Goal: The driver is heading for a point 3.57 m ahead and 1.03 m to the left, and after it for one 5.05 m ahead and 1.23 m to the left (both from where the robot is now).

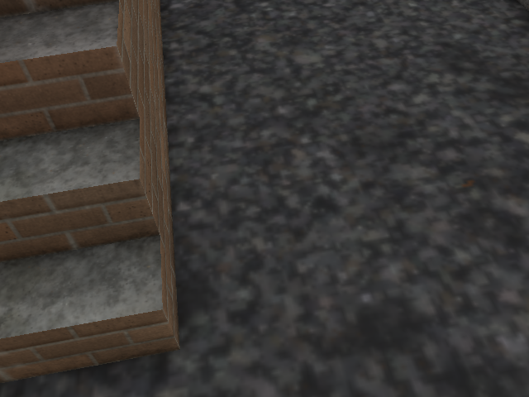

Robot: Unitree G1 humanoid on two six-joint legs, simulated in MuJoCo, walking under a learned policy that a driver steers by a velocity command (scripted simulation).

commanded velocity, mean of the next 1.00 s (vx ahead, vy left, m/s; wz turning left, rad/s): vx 0.28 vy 0.00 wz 0.51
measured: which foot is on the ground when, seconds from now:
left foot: up 0.00-0.26, down 0.28-0.52, up 0.54-0.98, down 1.00-1.00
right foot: down 0.00-0.24, up 0.26-0.50, down 0.52-1.00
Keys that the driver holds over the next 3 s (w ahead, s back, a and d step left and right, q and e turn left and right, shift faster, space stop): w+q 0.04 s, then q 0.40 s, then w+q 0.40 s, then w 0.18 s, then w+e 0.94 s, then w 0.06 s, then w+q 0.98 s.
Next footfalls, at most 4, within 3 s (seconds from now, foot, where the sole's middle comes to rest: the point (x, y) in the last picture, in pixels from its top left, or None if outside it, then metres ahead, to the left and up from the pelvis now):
0.28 left None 0.12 0.01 -0.77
0.52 right None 0.15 -0.26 -0.78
1.00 left None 0.18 0.05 -0.78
1.50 right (260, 395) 0.53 0.08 -0.78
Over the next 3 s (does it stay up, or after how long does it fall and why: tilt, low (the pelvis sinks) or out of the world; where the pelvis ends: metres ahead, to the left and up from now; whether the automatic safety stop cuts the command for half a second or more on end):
stays up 0.95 -0.03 0.01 its command is cut before an obstacle after 1.5 s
